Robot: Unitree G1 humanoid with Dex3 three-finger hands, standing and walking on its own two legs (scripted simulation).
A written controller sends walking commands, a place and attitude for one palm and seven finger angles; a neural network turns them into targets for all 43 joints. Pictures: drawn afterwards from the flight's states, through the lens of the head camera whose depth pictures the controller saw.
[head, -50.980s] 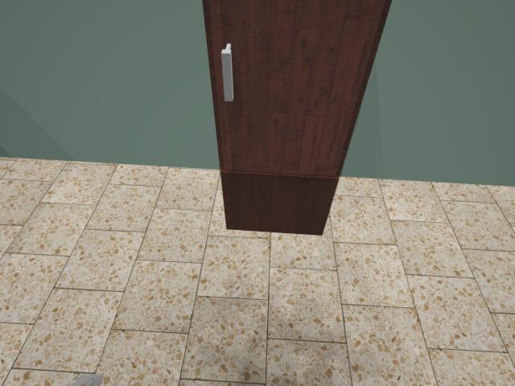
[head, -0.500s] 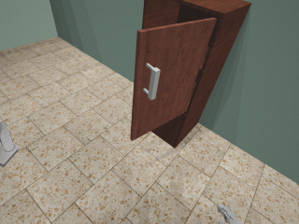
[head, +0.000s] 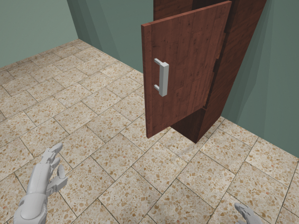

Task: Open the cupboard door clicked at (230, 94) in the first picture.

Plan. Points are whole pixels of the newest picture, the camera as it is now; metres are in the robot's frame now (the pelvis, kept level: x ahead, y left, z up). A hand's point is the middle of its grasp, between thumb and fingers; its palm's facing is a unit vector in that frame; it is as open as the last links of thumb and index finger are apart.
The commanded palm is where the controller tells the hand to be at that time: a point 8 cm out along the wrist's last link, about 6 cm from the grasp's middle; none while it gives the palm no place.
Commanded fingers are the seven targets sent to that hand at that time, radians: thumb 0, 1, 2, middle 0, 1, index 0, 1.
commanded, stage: let the arm hang, fingers relaxed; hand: left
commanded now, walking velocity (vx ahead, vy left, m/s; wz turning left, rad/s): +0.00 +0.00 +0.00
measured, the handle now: (160, 77) +0.61 -0.01 +0.07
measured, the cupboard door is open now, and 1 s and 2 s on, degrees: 78 78 78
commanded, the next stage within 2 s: look to check the result in 0.98 s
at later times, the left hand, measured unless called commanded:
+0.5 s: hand out of the picture -0.02 +0.15 -0.15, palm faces +0.05 -0.97 -0.23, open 7.3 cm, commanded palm none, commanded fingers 0.00 0.90 0.90 -0.20 -0.30 -0.20 -0.30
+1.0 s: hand out of the picture -0.01 +0.14 -0.16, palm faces +0.08 -0.98 -0.16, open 7.4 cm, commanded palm none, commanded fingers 0.00 0.90 0.90 -0.20 -0.30 -0.20 -0.30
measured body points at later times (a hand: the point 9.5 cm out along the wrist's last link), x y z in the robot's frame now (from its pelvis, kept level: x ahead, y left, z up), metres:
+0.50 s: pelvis +0.01 -0.03 +0.02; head +0.03 -0.04 +0.47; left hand -0.02 +0.20 -0.14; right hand -0.02 -0.24 -0.15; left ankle +0.04 +0.09 -0.72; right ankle -0.01 -0.13 -0.72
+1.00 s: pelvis +0.01 -0.02 +0.02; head +0.01 -0.02 +0.47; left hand -0.02 +0.19 -0.15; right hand +0.01 -0.23 -0.15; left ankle +0.04 +0.09 -0.72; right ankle -0.01 -0.13 -0.72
